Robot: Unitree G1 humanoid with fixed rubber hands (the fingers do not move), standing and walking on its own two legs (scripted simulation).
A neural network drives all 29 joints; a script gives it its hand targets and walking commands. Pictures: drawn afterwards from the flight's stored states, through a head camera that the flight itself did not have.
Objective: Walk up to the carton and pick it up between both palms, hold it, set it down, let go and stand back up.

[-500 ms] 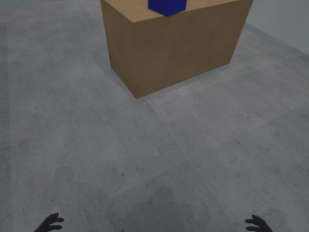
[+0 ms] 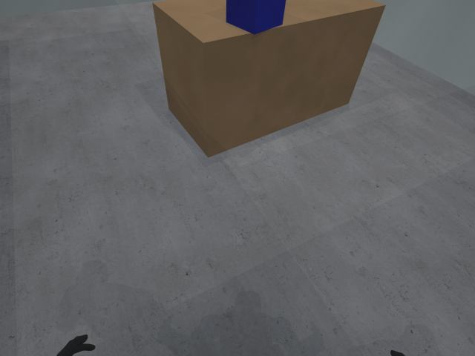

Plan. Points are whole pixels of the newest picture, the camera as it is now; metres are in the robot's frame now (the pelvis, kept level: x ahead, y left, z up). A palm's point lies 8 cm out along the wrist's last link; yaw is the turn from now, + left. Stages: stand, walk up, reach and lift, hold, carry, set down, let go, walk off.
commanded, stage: stand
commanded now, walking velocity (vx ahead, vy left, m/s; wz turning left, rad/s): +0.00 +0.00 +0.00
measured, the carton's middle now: out of the picture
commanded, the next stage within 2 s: walk up in 0.78 s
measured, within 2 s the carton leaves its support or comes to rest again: neither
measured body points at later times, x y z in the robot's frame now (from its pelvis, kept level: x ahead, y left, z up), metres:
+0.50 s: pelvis +0.00 +0.00 +0.01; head +0.01 +0.01 +0.46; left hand +0.10 +0.31 -0.11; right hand +0.11 -0.30 -0.11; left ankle +0.01 +0.12 -0.74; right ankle +0.01 -0.13 -0.74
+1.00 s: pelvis +0.01 +0.00 +0.01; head +0.01 +0.00 +0.46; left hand +0.10 +0.31 -0.11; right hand +0.11 -0.31 -0.11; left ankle +0.01 +0.12 -0.74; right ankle +0.01 -0.13 -0.74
